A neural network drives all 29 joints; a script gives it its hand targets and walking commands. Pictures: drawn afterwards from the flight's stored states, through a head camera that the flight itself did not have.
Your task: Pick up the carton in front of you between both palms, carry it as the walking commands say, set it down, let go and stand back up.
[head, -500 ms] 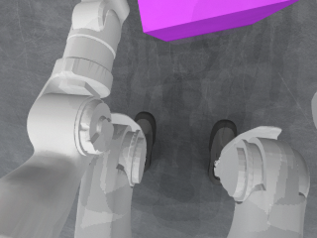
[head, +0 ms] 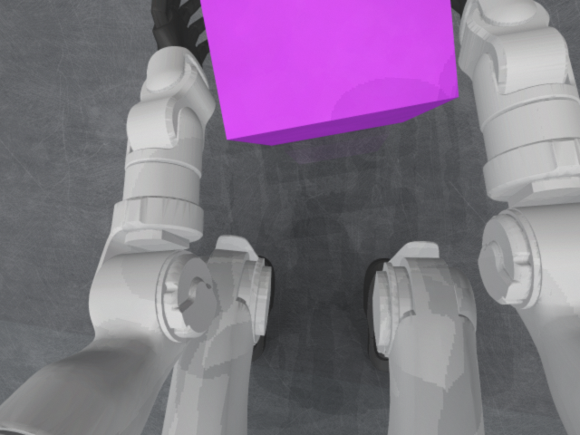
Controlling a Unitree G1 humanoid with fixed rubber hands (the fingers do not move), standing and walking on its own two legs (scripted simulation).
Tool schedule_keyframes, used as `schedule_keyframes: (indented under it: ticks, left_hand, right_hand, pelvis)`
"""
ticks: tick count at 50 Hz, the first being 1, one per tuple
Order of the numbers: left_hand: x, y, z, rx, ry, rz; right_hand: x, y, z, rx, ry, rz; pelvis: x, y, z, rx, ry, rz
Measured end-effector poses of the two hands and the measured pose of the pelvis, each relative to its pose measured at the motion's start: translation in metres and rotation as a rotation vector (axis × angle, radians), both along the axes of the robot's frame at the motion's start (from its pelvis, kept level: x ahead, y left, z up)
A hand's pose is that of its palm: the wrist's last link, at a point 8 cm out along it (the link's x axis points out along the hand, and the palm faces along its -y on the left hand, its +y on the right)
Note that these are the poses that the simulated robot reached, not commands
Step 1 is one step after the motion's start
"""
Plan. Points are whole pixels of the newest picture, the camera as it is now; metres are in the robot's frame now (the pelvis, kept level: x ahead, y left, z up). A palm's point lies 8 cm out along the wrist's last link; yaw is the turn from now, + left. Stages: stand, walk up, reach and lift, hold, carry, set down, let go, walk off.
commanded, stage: reach and lift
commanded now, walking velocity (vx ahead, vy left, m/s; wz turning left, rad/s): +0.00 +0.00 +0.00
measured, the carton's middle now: (324, 45) +0.56 -0.02 -0.19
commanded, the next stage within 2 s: none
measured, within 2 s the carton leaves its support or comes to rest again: neither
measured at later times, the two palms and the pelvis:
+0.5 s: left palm (65, 29) +0.49 +0.13 +0.06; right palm out of the picture +0.51 -0.17 +0.05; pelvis -0.01 +0.01 +0.11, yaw -2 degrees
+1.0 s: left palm out of the picture +0.45 +0.14 +0.22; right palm out of the picture +0.45 -0.16 +0.21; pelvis +0.04 +0.01 +0.24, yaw -3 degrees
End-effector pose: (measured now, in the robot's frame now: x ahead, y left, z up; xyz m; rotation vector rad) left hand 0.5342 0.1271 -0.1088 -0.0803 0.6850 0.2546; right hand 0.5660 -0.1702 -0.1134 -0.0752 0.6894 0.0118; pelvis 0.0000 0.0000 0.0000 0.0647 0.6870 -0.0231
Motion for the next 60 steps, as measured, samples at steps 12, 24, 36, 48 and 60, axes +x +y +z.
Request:
schedule_keyframes:
  ticks: [12, 24, 36, 48, 60]
  left_hand:
    - [-0.032, -0.003, 0.099, 0.002, 0.019, -0.028]
    - [-0.04, 0.003, 0.158, 0.014, -0.004, -0.041]
    - [-0.059, 0.004, 0.239, 0.017, 0.0, -0.07]
    - [-0.079, 0.008, 0.315, 0.011, -0.003, -0.097]
    - [-0.1, 0.011, 0.385, 0.008, -0.002, -0.125]
  right_hand:
    - [-0.037, -0.003, 0.107, -0.004, 0.024, -0.038]
    - [-0.053, 0.003, 0.159, 0.018, 0.002, -0.067]
    - [-0.082, 0.003, 0.237, 0.039, 0.008, -0.111]
    - [-0.111, 0.007, 0.313, 0.041, 0.006, -0.146]
    - [-0.141, 0.01, 0.384, 0.042, 0.006, -0.178]
  pelvis:
    - [-0.015, 0.008, 0.06, -0.002, 0.05, -0.027]
    - [-0.008, 0.007, 0.105, -0.015, 0.072, -0.016]
    - [0.015, 0.005, 0.166, -0.022, 0.013, -0.027]
    - [0.034, 0.005, 0.231, -0.042, -0.102, -0.025]
    - [0.055, 0.01, 0.295, -0.062, -0.259, -0.028]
